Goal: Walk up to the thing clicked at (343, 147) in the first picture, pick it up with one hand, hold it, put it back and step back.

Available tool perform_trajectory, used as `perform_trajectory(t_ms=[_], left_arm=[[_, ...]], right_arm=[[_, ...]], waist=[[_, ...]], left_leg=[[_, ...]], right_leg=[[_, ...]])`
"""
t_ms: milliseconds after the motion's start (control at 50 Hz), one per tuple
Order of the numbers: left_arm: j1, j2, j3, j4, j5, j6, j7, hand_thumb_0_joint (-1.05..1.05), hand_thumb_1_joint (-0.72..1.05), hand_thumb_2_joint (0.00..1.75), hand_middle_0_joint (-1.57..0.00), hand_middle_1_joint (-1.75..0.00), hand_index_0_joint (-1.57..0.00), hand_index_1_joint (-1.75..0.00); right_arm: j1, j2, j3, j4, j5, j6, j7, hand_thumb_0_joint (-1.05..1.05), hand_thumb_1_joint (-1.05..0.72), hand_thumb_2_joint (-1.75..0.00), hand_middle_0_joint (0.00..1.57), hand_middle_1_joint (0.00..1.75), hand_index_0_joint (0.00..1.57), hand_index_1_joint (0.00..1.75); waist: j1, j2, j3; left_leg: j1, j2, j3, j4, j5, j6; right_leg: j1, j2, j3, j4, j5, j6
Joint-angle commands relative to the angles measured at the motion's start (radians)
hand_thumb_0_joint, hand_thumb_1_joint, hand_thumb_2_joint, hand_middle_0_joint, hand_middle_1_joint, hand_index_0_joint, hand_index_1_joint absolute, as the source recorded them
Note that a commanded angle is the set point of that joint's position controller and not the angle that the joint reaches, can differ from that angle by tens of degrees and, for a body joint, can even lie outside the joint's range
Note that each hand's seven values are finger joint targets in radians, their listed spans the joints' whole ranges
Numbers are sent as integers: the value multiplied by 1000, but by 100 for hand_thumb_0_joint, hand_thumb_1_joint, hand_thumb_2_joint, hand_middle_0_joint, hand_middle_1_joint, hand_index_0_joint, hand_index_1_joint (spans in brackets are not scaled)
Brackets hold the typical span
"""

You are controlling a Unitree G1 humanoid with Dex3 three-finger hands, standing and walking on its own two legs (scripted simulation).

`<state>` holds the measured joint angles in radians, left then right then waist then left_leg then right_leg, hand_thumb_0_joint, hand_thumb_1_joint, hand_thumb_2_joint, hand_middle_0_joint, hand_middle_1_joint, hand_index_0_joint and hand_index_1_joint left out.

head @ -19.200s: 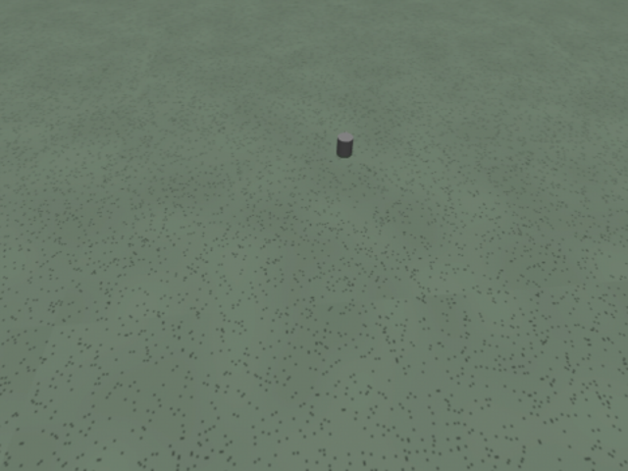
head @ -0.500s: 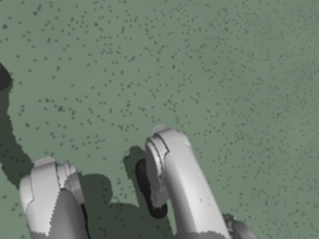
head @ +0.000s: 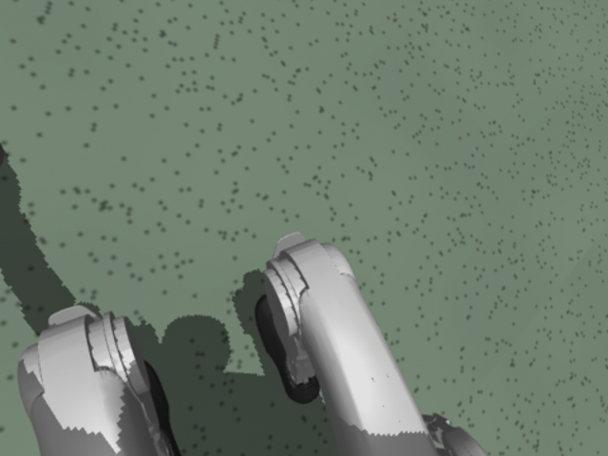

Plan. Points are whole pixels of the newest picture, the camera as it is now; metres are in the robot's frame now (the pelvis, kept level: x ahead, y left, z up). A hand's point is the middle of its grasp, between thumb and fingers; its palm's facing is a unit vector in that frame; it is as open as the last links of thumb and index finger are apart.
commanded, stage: approach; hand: left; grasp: from above
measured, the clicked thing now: out of the picture +0.58 +0.30 -0.30
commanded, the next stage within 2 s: close in in 0.02 s
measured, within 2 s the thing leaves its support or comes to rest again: neither
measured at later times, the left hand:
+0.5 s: hand out of the picture +0.55 +0.28 -0.18, palm faces -0.45 -0.06 -0.89, open 13.3 cm
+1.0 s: hand out of the picture +0.55 +0.29 -0.21, palm faces -0.44 -0.07 -0.89, open 11.9 cm
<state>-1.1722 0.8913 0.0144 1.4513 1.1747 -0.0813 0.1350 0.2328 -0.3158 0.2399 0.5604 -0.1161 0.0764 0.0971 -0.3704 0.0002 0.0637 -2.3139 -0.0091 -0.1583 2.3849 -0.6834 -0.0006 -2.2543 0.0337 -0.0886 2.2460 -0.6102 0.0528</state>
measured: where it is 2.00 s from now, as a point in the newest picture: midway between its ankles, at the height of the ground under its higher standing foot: (228, 402)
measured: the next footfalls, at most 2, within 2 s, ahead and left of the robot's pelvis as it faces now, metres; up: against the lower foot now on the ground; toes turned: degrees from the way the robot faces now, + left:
none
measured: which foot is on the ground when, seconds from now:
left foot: down 0.00-1.00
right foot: down 0.00-1.00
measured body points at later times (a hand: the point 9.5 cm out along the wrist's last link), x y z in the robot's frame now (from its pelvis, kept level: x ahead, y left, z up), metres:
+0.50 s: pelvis +0.01 +0.00 -0.01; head +0.28 +0.09 +0.33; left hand +0.57 +0.28 -0.13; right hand +0.02 -0.25 -0.09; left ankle +0.07 +0.12 -0.31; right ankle +0.12 -0.12 -0.31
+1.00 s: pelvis +0.00 +0.00 -0.02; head +0.29 +0.10 +0.31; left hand +0.57 +0.29 -0.16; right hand +0.01 -0.26 -0.07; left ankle +0.07 +0.12 -0.31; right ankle +0.12 -0.12 -0.31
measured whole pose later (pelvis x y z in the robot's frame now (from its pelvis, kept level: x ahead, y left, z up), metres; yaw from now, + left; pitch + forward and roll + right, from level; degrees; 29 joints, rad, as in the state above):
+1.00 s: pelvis +0.00 +0.00 -0.02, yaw -2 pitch +34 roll -13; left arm -1.26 0.99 0.00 1.52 1.28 -0.14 0.29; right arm 0.20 -0.34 0.27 0.56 -0.16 0.00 0.11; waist -0.42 -0.07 0.10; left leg -2.36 -0.02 -0.20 2.46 -0.70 0.00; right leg -2.28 0.03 -0.13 2.29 -0.62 0.05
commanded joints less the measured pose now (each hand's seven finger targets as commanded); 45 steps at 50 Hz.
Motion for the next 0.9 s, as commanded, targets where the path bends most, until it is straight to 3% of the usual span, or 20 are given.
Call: perform_trajectory(t_ms=[0, 100, 160, 220, 280, 400, 420, 440, 520, 580, 620, 680, 720, 780, 880], left_arm=[[-446, 202, 3, -266, 0, -113, 65, 0, -50, 101, -8, -114, -11, -110], [-537, 204, -17, -258, 60, -134, 179, 0, -51, 103, -8, -111, -10, -109], [-536, 143, -39, -127, 83, -90, 224, 0, -50, 100, -7, -111, -11, -108], [-523, 136, -61, -33, 98, -49, 244, 0, -50, 105, -9, -112, -11, -109], [-476, 144, -59, 46, 100, -9, 235, 0, -47, 104, -10, -111, -13, -108], [-446, 219, -25, -13, 77, 36, 188, 0, -44, 100, -9, -115, -14, -110], [-416, 216, -22, 4, 71, 39, 182, 0, -44, 100, -9, -116, -14, -111], [-412, 209, -25, -12, 64, 37, 168, 0, -45, 101, -9, -116, -14, -110], [-432, 266, 7, -95, 55, 4, 143, 0, -43, 107, -11, -117, -15, -114], [-427, 285, 17, -124, 60, -27, 144, 0, -39, 109, -15, -118, -19, -115], [-420, 274, 19, -124, 65, -40, 146, 0, -39, 108, -15, -118, -18, -114], [-448, 301, 23, -163, 73, -63, 159, 0, -36, 107, -17, -118, -21, -114], [-428, 265, 12, -118, 72, -65, 164, 0, -37, 106, -16, -117, -20, -113], [-429, 283, 4, -108, 82, -69, 176, 0, -33, 108, -19, -118, -23, -114], [-425, 271, -2, -78, 95, -65, 191, 0, -28, 105, -20, -119, -25, -113]], right_arm=[[213, -262, -106, 27, -22, -4, -22, 0, -90, -89, 20, 30, 20, 30], [192, -260, -113, 69, -33, -27, -18, 0, -90, -89, 20, 30, 20, 30], [196, -272, -119, 85, -38, -41, -15, 0, -91, -90, 20, 30, 20, 30], [193, -270, -106, 95, -36, -50, -12, 0, -90, -89, 20, 30, 20, 30], [194, -276, -97, 84, -32, -54, -7, 0, -90, -89, 20, 30, 20, 30], [185, -282, -81, 31, -18, -37, -4, 0, -90, -89, 20, 30, 20, 30], [178, -284, -80, 25, -15, -33, -7, 0, -90, -89, 20, 30, 20, 30], [182, -280, -76, 20, -16, -30, -6, 0, -90, -89, 20, 30, 20, 30], [194, -291, -69, 7, -20, -27, -12, 0, -90, -89, 20, 30, 20, 30], [201, -295, -66, 7, -25, -30, -14, 0, -90, -90, 20, 30, 20, 30], [213, -303, -67, 5, -27, -35, -12, 0, -90, -90, 20, 30, 20, 30], [214, -294, -64, 7, -33, -38, -9, 0, -91, -90, 20, 30, 20, 30], [224, -301, -66, 14, -39, -46, -4, 0, -90, -90, 20, 30, 20, 30], [213, -306, -62, 28, -41, -53, -3, 0, -91, -90, 20, 30, 20, 30], [218, -319, -63, 28, -46, -70, 3, 0, -90, -90, 20, 30, 20, 30]], waist=[[-64, 358, -725], [-45, 537, -777], [-86, 507, -700], [-91, 449, -676], [-85, 432, -667], [-62, 432, -769], [-56, 410, -736], [-72, 402, -726], [-72, 391, -695], [-70, 418, -709], [-84, 431, -685], [-75, 466, -743], [-99, 455, -682], [-86, 455, -674], [-103, 471, -635]], left_leg=[[435, 3, 78, -190, 162, 15], [579, 2, 72, -233, 144, -3], [565, 6, 50, -245, 128, 2], [493, 2, 67, -217, 157, 17], [482, 3, 67, -220, 201, 18], [498, 9, 64, -215, 303, 20], [470, 8, 69, -207, 300, 22], [465, 10, 68, -202, 298, 23], [434, 9, 72, -186, 261, 21], [444, 7, 74, -176, 247, 15], [467, 8, 65, -176, 257, 9], [495, 14, 59, -183, 243, 7], [486, 13, 55, -179, 231, 7], [469, 15, 58, -171, 214, 10], [497, 17, 47, -179, 242, 3]], right_leg=[[416, 26, -88, -199, 125, -94], [328, 22, -107, -156, 138, -95], [242, 14, -130, -147, 144, -91], [271, 22, -122, -151, 180, -90], [290, 20, -117, -141, 215, -90], [397, 21, -108, -130, 284, -88], [389, 21, -103, -135, 279, -90], [401, 23, -102, -138, 275, -90], [406, 21, -101, -156, 229, -96], [412, 22, -104, -155, 213, -98], [384, 20, -114, -153, 212, -102], [402, 26, -121, -146, 206, -98], [369, 23, -130, -149, 195, -97], [369, 28, -129, -150, 193, -96], [339, 24, -141, -142, 213, -98]])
